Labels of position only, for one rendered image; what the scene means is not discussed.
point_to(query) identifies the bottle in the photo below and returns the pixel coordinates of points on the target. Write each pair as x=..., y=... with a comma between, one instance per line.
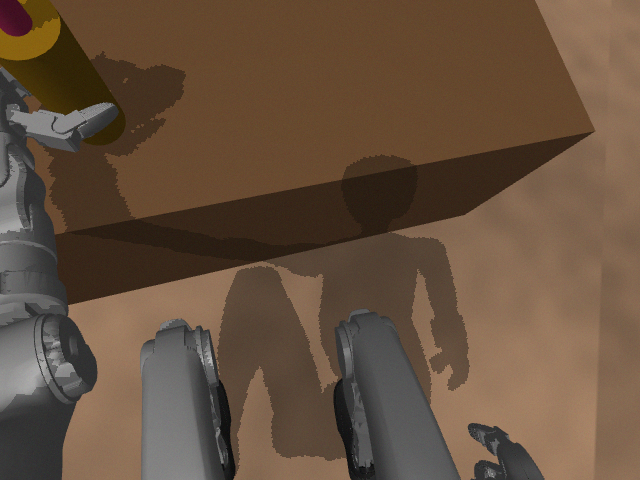
x=38, y=49

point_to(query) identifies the right robot hand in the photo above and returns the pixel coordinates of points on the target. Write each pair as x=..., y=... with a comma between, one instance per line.
x=514, y=461

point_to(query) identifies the right robot foot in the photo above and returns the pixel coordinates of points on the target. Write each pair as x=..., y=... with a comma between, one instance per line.
x=345, y=429

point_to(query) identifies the left robot hand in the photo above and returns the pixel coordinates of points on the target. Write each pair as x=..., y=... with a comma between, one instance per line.
x=48, y=128

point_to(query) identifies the left robot arm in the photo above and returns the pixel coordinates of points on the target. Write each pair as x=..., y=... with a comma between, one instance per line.
x=45, y=364

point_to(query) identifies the left robot foot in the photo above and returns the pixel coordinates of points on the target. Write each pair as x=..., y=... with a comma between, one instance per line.
x=229, y=464

